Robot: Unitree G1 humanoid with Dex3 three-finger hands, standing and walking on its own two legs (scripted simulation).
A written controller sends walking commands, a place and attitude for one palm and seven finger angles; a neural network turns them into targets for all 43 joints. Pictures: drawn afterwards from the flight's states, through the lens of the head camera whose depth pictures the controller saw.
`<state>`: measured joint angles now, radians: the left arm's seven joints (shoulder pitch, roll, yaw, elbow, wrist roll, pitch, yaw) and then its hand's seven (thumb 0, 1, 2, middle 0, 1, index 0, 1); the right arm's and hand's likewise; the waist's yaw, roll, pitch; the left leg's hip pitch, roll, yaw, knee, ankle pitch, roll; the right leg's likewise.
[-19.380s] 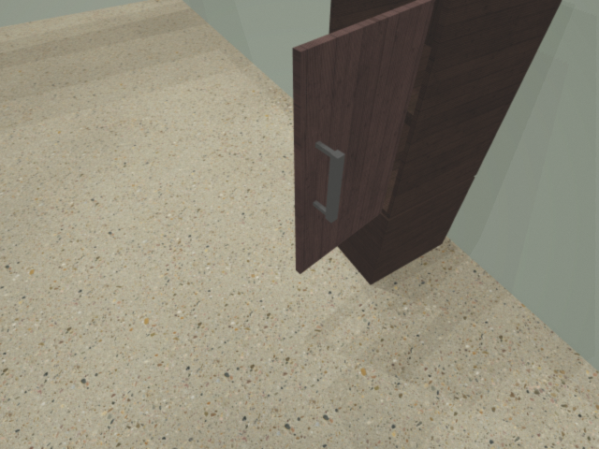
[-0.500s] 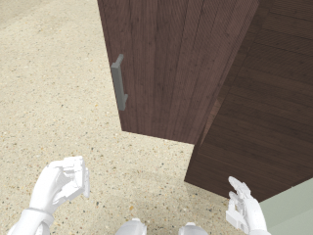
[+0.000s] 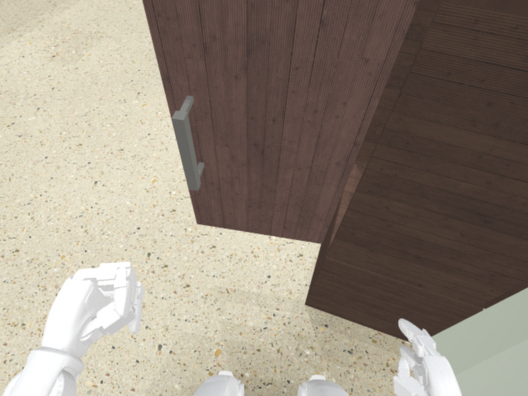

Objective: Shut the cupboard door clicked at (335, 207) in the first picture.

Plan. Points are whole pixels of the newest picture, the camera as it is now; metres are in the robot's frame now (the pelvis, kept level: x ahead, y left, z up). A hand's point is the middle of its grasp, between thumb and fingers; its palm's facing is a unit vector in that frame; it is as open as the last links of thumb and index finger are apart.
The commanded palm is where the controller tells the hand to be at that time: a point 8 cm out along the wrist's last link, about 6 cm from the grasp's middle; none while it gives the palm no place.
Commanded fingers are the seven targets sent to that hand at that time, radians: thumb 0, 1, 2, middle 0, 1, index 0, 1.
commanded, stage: raise the hand and make a fist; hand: left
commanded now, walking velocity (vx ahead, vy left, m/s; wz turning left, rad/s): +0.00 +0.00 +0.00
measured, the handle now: (191, 147) +0.51 +0.16 +0.05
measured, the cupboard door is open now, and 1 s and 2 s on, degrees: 100 100 100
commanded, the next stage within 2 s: bring the fist close to the handle in 0.08 s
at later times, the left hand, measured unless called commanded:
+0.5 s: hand (157, 275) +0.27 +0.16 +0.06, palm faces -0.13 -0.99 -0.04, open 3.1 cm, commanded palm +0.26 +0.22 +0.06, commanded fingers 0.00 0.90 0.90 -1.30 -1.50 -1.30 -1.50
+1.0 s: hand (187, 215) +0.36 +0.14 +0.06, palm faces -0.13 -0.99 -0.03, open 3.1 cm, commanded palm +0.35 +0.19 +0.06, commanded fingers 0.00 0.90 0.90 -1.30 -1.50 -1.30 -1.50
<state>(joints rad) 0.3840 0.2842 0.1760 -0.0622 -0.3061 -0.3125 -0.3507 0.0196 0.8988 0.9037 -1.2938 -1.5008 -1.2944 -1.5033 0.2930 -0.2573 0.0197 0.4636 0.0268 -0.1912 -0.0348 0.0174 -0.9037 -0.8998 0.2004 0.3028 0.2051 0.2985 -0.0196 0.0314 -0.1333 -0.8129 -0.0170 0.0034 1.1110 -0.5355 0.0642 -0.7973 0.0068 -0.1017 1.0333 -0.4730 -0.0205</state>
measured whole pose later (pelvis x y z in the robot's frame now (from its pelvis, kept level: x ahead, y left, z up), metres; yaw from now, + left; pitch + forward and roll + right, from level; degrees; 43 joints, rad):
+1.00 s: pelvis +0.00 -0.02 +0.01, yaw +0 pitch +15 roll -1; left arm -0.25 0.28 0.18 0.51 -0.23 -0.34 -0.29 0.02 0.90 0.90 -1.30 -1.50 -1.30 -1.50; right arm 0.28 -0.26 0.02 0.57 0.03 -0.11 -0.03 0.02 -0.91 -0.90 0.20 0.30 0.20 0.30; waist -0.05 0.02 -0.12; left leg -0.81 -0.02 0.02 1.04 -0.50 0.04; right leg -0.82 0.01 -0.08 1.01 -0.46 -0.05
